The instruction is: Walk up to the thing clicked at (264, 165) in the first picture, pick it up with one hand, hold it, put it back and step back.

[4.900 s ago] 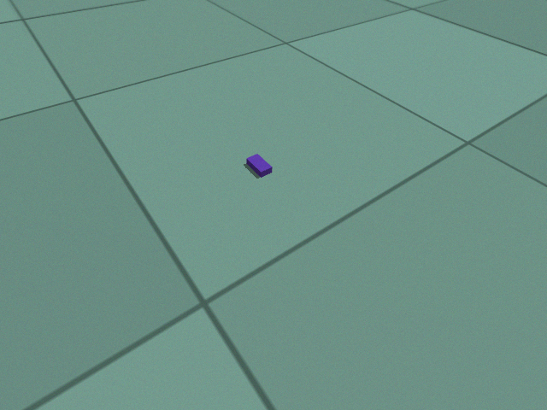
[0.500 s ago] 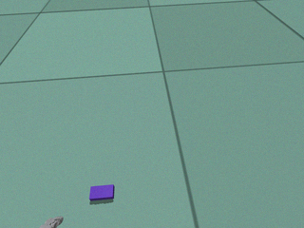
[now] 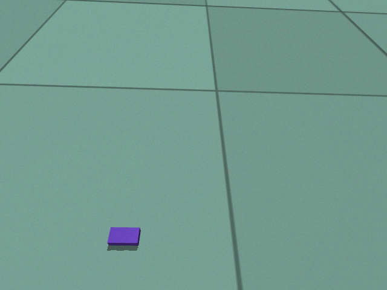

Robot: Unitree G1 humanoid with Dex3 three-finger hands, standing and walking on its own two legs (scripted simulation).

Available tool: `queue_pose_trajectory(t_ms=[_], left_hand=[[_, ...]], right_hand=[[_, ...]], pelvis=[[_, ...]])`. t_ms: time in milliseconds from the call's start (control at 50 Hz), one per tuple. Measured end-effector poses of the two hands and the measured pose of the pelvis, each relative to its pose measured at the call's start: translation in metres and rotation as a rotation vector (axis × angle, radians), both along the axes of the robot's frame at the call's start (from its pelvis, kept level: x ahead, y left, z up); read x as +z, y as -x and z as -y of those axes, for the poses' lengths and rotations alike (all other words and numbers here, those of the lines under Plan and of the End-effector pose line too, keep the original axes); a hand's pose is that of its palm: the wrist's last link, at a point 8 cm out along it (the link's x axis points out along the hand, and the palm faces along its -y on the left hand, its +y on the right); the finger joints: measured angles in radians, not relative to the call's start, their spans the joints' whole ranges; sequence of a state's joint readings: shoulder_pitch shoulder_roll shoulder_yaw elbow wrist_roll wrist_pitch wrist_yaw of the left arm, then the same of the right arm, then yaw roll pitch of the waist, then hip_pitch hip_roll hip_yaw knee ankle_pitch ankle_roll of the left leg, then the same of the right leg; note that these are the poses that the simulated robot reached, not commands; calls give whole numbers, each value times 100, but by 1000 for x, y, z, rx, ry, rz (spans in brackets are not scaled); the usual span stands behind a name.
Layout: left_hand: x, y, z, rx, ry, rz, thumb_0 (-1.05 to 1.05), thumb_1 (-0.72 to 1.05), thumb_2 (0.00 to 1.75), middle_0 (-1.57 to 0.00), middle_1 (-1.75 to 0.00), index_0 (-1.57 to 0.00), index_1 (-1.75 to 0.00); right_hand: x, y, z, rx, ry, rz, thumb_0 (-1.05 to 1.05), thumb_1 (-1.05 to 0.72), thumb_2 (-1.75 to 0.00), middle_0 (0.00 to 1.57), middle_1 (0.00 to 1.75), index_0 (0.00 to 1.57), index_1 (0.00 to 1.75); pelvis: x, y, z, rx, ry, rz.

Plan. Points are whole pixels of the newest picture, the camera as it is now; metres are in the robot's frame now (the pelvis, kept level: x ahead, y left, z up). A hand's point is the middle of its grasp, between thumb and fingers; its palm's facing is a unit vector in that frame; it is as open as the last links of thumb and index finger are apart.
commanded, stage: walk up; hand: left
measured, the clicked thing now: (124, 236) +0.49 +0.32 -0.75
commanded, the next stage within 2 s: stand in 1.36 s
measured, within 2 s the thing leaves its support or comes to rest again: neither
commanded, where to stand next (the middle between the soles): +0.11 +0.02 m, yaw +1 degrees
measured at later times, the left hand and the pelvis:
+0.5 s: hand out of the picture +0.10 +0.26 -0.14, palm faces +0.00 -0.94 -0.33, open 7.3 cm; pelvis +0.00 +0.01 +0.01, yaw +0 degrees
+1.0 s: hand out of the picture +0.09 +0.28 -0.14, palm faces +0.00 -0.94 -0.33, open 7.3 cm; pelvis +0.01 +0.02 +0.02, yaw +1 degrees
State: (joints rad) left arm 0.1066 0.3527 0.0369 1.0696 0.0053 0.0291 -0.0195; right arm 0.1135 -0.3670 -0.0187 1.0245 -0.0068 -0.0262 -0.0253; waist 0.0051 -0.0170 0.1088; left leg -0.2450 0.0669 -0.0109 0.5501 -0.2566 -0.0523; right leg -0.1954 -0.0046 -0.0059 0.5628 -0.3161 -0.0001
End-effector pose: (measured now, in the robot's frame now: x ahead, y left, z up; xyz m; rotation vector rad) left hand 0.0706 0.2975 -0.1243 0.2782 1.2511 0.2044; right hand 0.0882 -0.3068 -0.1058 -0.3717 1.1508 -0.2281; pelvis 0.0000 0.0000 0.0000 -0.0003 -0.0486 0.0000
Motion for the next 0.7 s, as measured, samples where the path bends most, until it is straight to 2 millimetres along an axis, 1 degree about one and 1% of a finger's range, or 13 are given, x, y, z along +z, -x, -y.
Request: queue_pose_trajectory(t_ms=[100,180,240,320,440,520,600,700], left_hand=[[13,7,9,7,-10,12,1,91,90,-20,-30,-21,-30],[22,4,10,10,-23,40,1,91,90,-20,-30,-21,-30],[27,0,7,10,-30,55,1,91,90,-20,-30,-21,-30],[28,-8,1,5,-32,66,1,91,90,-20,-30,-21,-30],[25,-18,-7,-9,-21,62,1,91,90,-20,-30,-21,-30],[21,-24,-10,-20,-9,55,1,91,90,-20,-30,-21,-30],[17,-28,-13,-27,2,48,1,91,90,-20,-30,-21,-30],[15,-30,-15,-31,10,43,1,91,90,-20,-30,-21,-30]], right_hand=[[-4,-19,-6,20,-60,42,1,-90,-89,20,30,21,30],[-7,-22,-13,31,-96,46,1,-90,-89,20,30,21,30],[-8,-18,-18,32,-109,30,1,-90,-89,20,30,21,30],[-8,-5,-21,19,-109,-10,1,-90,-89,20,30,21,30],[-5,18,-21,-19,-82,-75,1,-90,-89,20,30,21,30],[-1,28,-22,-38,-63,-105,1,-90,-89,20,30,21,30],[2,30,-25,-50,-51,-108,1,-90,-89,20,30,21,30],[5,22,-31,-50,-49,-91,1,-90,-89,20,30,21,30]], pelvis=[[5,1,4,8,-4,8],[8,3,5,13,-2,12],[10,3,4,15,0,11],[12,3,1,13,3,5],[14,0,-6,9,5,-5],[15,-3,-12,7,4,-10],[15,-5,-17,6,3,-12],[15,-7,-22,6,2,-15]])
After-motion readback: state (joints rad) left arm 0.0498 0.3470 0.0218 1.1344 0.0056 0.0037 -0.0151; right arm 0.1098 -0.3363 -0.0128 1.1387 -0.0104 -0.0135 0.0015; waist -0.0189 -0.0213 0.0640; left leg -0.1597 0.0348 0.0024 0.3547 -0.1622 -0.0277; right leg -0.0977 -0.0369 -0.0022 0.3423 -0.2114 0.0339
